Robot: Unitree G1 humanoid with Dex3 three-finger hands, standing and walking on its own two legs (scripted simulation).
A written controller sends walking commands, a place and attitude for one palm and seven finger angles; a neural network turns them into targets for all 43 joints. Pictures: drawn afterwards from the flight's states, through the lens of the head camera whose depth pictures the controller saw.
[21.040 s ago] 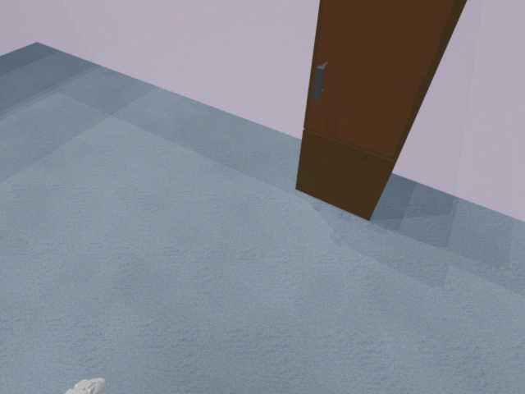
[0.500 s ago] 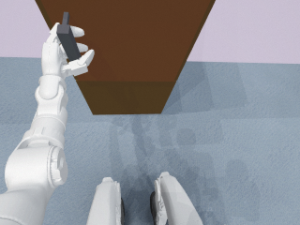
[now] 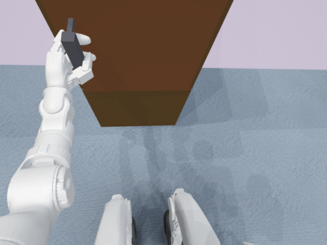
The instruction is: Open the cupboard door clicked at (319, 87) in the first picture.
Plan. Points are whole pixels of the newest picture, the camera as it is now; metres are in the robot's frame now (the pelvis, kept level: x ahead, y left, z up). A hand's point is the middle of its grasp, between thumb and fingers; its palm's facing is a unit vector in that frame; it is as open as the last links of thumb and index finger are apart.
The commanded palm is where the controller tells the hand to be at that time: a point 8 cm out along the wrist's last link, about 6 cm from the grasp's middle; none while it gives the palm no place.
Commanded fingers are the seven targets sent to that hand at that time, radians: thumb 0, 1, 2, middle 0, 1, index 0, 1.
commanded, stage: pull the door open along its arc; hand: left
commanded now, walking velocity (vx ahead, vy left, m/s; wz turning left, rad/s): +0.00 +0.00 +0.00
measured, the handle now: (77, 49) +0.56 +0.16 +0.04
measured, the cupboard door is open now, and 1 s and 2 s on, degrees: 1 45 42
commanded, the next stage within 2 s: open thumb and fingers to let go in 0.98 s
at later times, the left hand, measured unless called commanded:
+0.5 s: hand (112, 120) +0.38 +0.08 +0.04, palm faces +0.33 -0.94 +0.07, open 6.3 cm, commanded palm +0.32 +0.13 +0.03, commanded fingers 0.00 0.90 0.90 -0.40 -1.35 -0.40 -1.35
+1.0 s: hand (152, 158) +0.30 +0.01 +0.04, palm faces +0.26 -0.96 -0.04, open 6.5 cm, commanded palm +0.24 +0.04 +0.03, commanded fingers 0.00 0.90 0.90 -0.40 -1.35 -0.40 -1.35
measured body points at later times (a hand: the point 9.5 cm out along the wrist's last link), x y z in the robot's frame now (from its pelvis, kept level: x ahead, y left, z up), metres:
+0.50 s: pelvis +0.03 -0.01 +0.03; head +0.15 +0.00 +0.46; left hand +0.36 +0.13 +0.04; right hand +0.19 -0.24 -0.09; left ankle +0.03 +0.09 -0.59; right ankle +0.03 -0.11 -0.59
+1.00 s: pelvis +0.03 -0.06 +0.03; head +0.12 -0.06 +0.47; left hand +0.28 +0.06 +0.05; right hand +0.23 -0.25 -0.08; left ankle +0.03 +0.09 -0.59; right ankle +0.03 -0.11 -0.59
